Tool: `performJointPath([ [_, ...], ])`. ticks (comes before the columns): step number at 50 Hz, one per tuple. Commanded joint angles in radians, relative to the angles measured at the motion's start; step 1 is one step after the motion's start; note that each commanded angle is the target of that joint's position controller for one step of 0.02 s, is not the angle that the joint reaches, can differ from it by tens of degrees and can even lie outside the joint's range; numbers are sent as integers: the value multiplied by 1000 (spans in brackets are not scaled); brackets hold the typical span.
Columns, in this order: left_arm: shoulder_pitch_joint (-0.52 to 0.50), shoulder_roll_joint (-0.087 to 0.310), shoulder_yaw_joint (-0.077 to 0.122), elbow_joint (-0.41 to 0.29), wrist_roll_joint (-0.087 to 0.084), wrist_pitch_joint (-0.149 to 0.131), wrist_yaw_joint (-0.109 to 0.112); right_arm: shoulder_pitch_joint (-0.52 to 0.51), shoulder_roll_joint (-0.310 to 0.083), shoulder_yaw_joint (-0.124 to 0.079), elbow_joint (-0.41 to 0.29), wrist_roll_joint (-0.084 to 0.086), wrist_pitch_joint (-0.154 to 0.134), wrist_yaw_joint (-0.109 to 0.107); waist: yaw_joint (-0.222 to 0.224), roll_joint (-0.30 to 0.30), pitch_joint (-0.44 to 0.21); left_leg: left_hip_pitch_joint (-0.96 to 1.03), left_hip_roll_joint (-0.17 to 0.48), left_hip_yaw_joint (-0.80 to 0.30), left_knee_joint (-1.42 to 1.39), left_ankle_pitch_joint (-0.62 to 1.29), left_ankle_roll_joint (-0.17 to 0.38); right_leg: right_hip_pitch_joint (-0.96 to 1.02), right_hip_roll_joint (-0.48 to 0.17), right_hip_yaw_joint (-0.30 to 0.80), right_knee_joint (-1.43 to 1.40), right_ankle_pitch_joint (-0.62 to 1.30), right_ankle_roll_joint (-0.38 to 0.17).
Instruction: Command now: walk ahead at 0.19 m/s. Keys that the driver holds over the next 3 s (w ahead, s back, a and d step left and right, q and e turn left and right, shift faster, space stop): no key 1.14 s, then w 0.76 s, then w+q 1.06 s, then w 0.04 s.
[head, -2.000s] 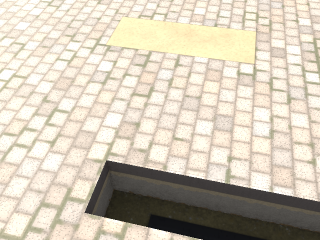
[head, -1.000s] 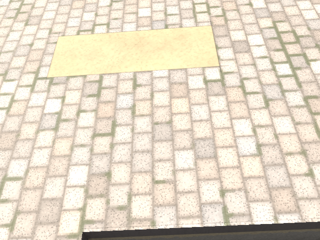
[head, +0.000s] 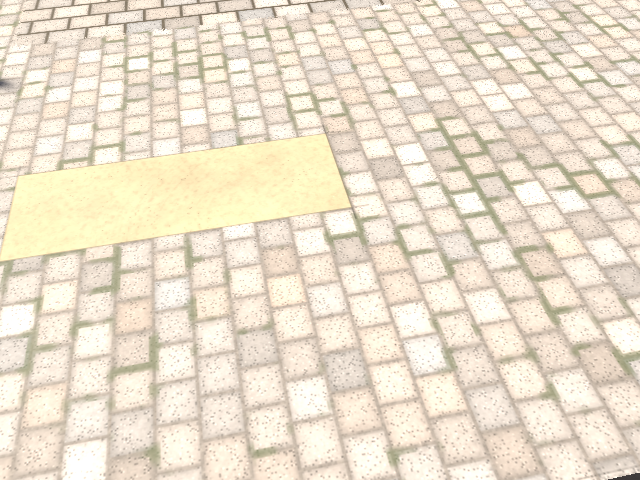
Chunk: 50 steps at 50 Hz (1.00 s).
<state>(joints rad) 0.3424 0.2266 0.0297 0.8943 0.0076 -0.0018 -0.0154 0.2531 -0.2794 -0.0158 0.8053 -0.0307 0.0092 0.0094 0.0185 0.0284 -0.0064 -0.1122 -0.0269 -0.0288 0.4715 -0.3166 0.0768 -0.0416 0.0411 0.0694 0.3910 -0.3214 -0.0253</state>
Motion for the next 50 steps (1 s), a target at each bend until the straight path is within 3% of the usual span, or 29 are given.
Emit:
performJointPath([
  [1,-99,127,26,-69,-14,-12,15,37,-41,5,-34,1,-32,-15,-44,-91,14,63,17,0,-67,263,3,-14,-160,97,-4,838,-110],
  [3,-56,145,29,-50,-26,-14,39,33,-96,-9,-34,11,-25,-29,-20,-52,-41,177,66,-30,-50,605,1,-38,-118,40,35,885,-53],
  [6,-70,127,18,-31,-32,-7,51,25,-92,-3,-19,25,-10,-37,-25,-19,-47,220,106,-42,-78,808,-7,-47,-105,32,3,752,-22],
  [8,-85,112,11,-23,-27,2,51,-5,-85,4,-9,25,-10,-39,-12,-8,-38,210,121,-39,-99,884,-14,-10,-109,29,-53,705,-11],
  [10,-103,120,9,-8,-17,3,48,-29,-95,3,2,24,-14,-39,-11,-16,-31,174,122,-34,-132,859,-31,49,-120,18,-98,759,-2],
  [15,-149,129,11,18,-23,-5,45,-16,-99,2,48,32,-23,-41,-19,-34,-70,172,116,-29,-187,835,-50,113,-140,-7,-124,883,-1],
  [17,-168,131,15,33,-23,-14,46,-18,-109,-5,61,36,-30,-43,-17,-55,-76,182,130,-55,-215,819,-50,115,-146,-10,-159,821,-2],
  [25,-198,139,24,78,-21,-20,48,-15,-111,-14,106,33,-32,-47,-20,-22,-89,194,142,-72,-231,856,-49,128,-169,-24,-188,827,-8],
  [27,-197,142,20,80,-24,-12,48,-6,-95,-4,120,28,-22,-45,-25,-7,-101,184,129,-56,-217,843,-51,130,-173,-29,-162,874,-11],
  [30,-195,131,13,94,-23,-4,48,-1,-92,6,136,26,-14,-44,-23,-18,-96,187,138,-73,-221,788,-42,115,-177,-18,-178,775,-11],
  [33,-176,132,7,116,-17,7,49,-6,-114,6,149,33,-11,-40,-24,-16,-65,144,142,-101,-231,695,-23,112,-175,-11,-205,645,-5],
  [36,-181,134,6,130,-12,12,42,-19,-86,22,161,16,-6,-35,-17,-35,-32,133,139,-106,-258,577,-24,66,-173,-1,-227,516,-9],
  [46,-138,86,-10,189,-3,13,25,-6,-76,37,199,20,-9,-20,-19,-46,35,70,119,-121,-289,343,-22,-12,-160,6,-257,316,-3],
  [50,-96,74,-18,223,-1,21,31,-11,-72,41,207,17,-1,-23,-20,-32,50,45,104,-125,-281,267,-22,-36,-147,3,-245,248,1],
])
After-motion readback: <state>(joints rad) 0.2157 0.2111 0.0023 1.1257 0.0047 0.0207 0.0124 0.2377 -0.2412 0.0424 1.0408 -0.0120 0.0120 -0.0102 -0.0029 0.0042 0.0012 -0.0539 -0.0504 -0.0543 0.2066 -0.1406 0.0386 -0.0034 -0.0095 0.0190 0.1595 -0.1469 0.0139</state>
